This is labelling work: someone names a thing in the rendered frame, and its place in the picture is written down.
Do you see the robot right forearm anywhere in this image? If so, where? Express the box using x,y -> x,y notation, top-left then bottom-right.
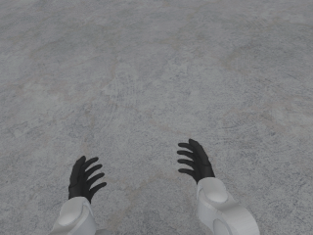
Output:
196,177 -> 260,235

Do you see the robot left forearm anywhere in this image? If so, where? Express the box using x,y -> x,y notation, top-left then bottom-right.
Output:
49,196 -> 97,235

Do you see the robot right hand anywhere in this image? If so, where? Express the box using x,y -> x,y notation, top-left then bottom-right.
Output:
176,138 -> 215,185

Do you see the robot left hand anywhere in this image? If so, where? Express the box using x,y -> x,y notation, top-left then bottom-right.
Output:
68,156 -> 107,205

